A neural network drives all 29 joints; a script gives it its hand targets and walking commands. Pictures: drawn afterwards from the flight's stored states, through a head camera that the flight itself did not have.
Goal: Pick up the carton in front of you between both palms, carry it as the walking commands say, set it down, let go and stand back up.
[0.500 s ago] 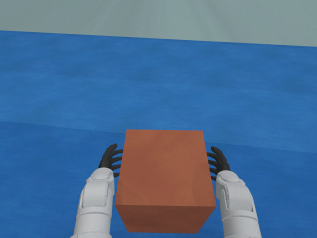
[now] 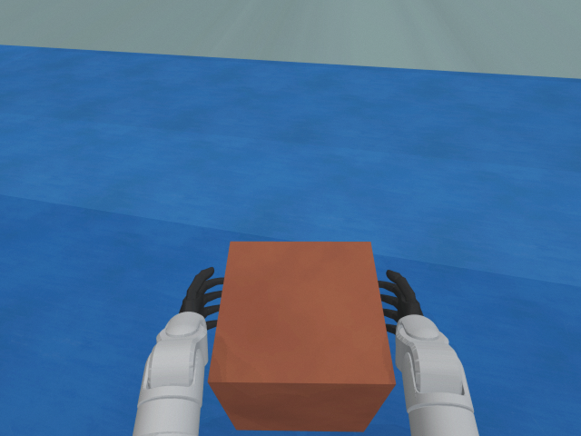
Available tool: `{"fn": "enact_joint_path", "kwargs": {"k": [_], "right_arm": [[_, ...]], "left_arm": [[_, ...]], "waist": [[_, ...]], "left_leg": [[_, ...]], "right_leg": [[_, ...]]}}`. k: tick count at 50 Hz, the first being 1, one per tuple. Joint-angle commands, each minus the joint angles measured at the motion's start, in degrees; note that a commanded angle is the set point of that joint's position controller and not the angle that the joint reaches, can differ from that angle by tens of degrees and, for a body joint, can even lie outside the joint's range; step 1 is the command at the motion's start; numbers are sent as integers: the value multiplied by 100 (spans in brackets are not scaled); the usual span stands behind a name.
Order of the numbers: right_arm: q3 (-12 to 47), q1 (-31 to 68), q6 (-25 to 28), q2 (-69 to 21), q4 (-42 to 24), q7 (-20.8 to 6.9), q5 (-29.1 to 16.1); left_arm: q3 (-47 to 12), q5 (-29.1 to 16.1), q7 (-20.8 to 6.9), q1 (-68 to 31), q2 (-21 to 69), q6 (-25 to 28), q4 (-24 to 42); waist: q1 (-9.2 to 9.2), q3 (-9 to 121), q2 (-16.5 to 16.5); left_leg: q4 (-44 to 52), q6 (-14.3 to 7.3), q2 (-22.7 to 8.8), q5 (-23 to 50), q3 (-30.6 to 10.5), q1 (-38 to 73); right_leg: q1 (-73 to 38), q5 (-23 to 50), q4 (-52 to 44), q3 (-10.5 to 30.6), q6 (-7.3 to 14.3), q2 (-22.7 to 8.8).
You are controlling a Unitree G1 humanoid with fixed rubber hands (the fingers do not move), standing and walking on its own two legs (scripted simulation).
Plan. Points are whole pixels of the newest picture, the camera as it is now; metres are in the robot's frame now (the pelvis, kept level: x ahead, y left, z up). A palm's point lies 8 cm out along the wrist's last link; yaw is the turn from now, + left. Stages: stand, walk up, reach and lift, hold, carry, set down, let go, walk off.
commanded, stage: hold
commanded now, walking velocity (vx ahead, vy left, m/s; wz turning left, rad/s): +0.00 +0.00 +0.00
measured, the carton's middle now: (299, 340) +0.30 +0.01 -0.04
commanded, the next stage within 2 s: set down in 0.68 s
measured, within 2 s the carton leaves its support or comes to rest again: neither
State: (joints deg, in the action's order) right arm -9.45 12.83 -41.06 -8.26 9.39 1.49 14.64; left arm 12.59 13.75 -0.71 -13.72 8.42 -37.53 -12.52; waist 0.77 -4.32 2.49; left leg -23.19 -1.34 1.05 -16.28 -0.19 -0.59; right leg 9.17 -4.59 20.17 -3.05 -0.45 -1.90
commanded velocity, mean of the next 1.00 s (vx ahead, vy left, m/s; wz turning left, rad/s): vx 0.00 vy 0.00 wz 0.00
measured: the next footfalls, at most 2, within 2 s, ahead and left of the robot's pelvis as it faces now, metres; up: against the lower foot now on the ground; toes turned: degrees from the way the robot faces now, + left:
none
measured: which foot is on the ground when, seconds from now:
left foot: down 0.00-1.00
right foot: down 0.00-1.00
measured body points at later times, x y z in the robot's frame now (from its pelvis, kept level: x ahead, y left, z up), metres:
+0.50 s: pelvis -0.01 -0.04 +0.00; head -0.04 -0.07 +0.45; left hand +0.29 +0.12 +0.04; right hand +0.30 -0.18 +0.03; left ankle -0.03 +0.10 -0.74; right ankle +0.08 -0.13 -0.74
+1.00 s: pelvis -0.02 -0.04 -0.01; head +0.00 -0.07 +0.44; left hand +0.33 +0.12 +0.02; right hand +0.34 -0.18 +0.01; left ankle -0.03 +0.10 -0.74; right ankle +0.08 -0.13 -0.74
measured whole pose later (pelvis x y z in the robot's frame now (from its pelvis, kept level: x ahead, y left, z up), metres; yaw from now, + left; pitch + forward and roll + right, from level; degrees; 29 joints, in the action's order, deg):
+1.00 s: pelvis -0.02 -0.04 -0.01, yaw +3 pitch -6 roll +0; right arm -27.3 31.6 -33.4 -9.5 27.7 -4.1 23.6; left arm 31.1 25.1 -2.3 -31.2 13.9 -29.1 -29.1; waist -2.1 -7.3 4.9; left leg -33.3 0.6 -0.2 -19.9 -5.0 -8.0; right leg 15.1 -8.6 29.2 -4.7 2.5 0.5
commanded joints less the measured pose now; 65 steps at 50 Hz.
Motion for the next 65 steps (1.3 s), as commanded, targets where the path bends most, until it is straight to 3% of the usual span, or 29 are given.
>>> {"fn": "enact_joint_path", "kwargs": {"k": [1,6,12,24,36,41,47,49,53,56,61,65], "right_arm": [[2787,2314,283,-4933,-250,-1095,-1108],[2810,2585,287,-4999,-125,-1181,-1137],[2892,2799,280,-5090,-112,-1284,-1184],[2770,2980,152,-5304,133,-1392,-1197],[2498,3151,115,-5324,418,-1431,-1135],[1901,3727,300,-5063,928,-1456,-857],[481,4619,822,-4168,1988,-1440,-43],[45,4666,1040,-3773,2289,-1422,223],[-397,4435,1579,-3095,2587,-1377,588],[-229,4370,2100,-2999,2669,-1392,562],[722,4748,3027,-3507,2665,-1465,100],[1516,5195,3383,-3776,2303,-1479,-348]], "left_arm": [[-2972,-1163,-1179,-2604,4852,132,59],[-2782,-1033,-1183,-2683,4912,192,-187],[-2641,-949,-1203,-2709,5034,244,-347],[-2392,-903,-1377,-2911,5152,187,-586],[-2147,-809,-1415,-3070,5156,143,-730],[-1733,-551,-1370,-3697,5130,311,-1123],[-457,274,-1027,-4486,4667,798,-2029],[-8,532,-900,-4542,4348,1007,-2206],[478,821,-722,-4301,3820,1489,-2297],[290,654,-676,-4168,3829,1995,-2289],[-873,-29,-607,-4571,4413,2949,-2260],[-1961,-623,-469,-5055,4703,3329,-1873]], "waist": [[-250,1292,-34],[-122,1116,66],[-26,1191,-36],[-41,1388,-328],[-49,1448,-328],[-151,1178,-189],[-302,708,53],[-297,716,-4],[-237,972,-192],[-265,1516,-222],[-302,3263,-259],[-433,5204,-381]], "left_leg": [[823,-71,90,830,-774,-1898],[984,-196,21,109,-815,-2509],[941,-301,49,-216,-789,-2656],[633,-317,240,-124,-704,-2381],[648,-270,276,75,-712,-2162],[542,-266,244,-388,-684,-2470],[101,-242,253,-1046,-637,-3213],[-101,-177,348,-973,-570,-3310],[-517,-31,482,-514,-458,-3907],[-948,68,605,-161,-369,-4343],[-1853,251,734,389,-304,-5355],[-2586,366,844,822,-314,-6198]], "right_leg": [[-2380,688,320,629,174,684],[-2772,430,388,603,147,659],[-2945,132,355,668,101,596],[-2806,-536,4,981,17,347],[-2746,-384,-131,998,-2,252],[-2612,-819,33,900,84,339],[-2041,-1265,667,766,199,512],[-1655,-1234,818,730,212,559],[-972,-434,1267,696,184,597],[-539,343,1758,688,201,614],[-247,1568,2810,754,237,645],[-330,2671,3733,828,248,639]]}}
